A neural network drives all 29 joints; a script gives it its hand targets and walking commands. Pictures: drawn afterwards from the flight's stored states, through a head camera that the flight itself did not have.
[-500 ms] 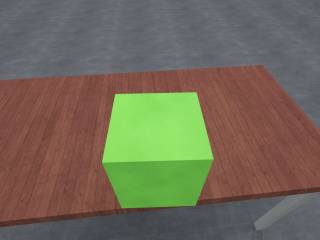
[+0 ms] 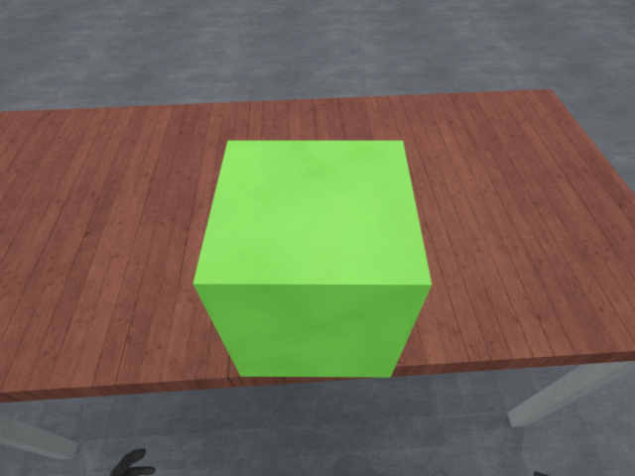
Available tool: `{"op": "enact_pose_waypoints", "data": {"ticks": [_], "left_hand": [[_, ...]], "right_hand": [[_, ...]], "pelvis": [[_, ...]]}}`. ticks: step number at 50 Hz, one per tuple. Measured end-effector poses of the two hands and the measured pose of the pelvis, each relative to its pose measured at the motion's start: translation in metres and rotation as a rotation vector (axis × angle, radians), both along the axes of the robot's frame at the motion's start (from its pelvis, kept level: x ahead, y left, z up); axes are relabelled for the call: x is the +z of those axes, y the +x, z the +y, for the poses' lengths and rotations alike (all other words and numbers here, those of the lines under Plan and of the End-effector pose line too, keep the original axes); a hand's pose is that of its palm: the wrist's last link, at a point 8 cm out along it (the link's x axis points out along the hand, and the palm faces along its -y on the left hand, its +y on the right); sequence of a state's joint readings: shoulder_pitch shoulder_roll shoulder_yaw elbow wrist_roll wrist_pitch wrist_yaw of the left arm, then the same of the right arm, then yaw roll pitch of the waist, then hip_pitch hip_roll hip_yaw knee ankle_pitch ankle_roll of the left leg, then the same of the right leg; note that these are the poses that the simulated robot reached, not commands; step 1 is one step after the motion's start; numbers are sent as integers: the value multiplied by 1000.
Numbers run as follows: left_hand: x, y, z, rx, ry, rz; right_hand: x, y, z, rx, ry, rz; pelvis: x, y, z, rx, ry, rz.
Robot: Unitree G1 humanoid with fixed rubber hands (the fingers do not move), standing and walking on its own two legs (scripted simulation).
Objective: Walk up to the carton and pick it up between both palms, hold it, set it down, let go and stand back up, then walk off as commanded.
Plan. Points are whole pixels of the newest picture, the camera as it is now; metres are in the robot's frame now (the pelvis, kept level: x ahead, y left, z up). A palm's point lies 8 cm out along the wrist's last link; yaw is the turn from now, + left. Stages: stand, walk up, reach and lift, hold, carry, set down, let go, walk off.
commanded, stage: reach and lift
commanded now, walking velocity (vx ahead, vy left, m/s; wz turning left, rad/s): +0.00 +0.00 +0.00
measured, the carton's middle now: (315, 267) +0.38 +0.02 +0.05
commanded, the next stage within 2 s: none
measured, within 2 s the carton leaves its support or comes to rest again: neither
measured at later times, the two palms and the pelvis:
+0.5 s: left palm out of the picture +0.15 +0.25 -0.07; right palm out of the picture +0.12 -0.26 -0.08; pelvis +0.01 -0.01 +0.00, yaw -1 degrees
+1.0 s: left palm (135, 466) +0.16 +0.23 -0.04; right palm out of the picture +0.14 -0.22 -0.05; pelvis +0.01 +0.00 +0.02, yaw -1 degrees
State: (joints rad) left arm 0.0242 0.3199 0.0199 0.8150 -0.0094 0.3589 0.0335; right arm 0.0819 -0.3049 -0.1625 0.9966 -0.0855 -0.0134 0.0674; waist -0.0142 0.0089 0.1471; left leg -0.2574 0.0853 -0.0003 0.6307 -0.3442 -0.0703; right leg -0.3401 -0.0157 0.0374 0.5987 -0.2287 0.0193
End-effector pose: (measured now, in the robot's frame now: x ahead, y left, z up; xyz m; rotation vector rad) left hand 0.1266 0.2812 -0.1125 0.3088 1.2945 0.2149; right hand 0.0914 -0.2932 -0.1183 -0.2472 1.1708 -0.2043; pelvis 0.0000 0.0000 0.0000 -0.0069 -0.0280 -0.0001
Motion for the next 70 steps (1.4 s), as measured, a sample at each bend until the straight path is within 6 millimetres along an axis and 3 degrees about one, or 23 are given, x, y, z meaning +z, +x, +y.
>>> {"op": "enact_pose_waypoints", "data": {"ticks": [6, 10, 14, 22, 27, 36, 45, 59, 70], "left_hand": [[3, 53, -28, -69, -37, -77], [13, 68, -43, -78, -66, -162], [22, 61, -47, -53, -81, -211], [34, 32, -34, -4, -73, -236], [44, 26, -31, -4, -82, -274], [55, 32, -48, -24, -144, -385], [65, 37, -53, -13, -143, -471], [83, 34, -53, 13, -155, -623], [92, 32, -55, 22, -199, -751]], "right_hand": [[-4, 60, 13, 31, 35, -181], [6, 72, 27, 59, 50, -255], [13, 59, 33, 65, 52, -251], [28, 31, 31, 15, 25, -285], [42, 29, 34, 2, 27, -339], [60, 30, 56, 0, 69, -406], [62, 37, 73, -8, 111, -442], [86, 71, 68, 21, 103, -598], [99, 84, 92, 32, 142, -676]], "pelvis": [[-17, -11, -4, 11, -2, -16], [-16, -6, -8, 10, 2, -21], [-10, 3, -11, 8, 4, -31], [0, 10, -9, 4, 10, -61], [6, 5, -4, -16, 10, -79], [14, 1, 3, -30, 13, -86], [16, 3, 6, -29, 14, -79], [20, 18, 4, -9, 7, -72], [20, 26, 10, 4, -3, -84]]}}
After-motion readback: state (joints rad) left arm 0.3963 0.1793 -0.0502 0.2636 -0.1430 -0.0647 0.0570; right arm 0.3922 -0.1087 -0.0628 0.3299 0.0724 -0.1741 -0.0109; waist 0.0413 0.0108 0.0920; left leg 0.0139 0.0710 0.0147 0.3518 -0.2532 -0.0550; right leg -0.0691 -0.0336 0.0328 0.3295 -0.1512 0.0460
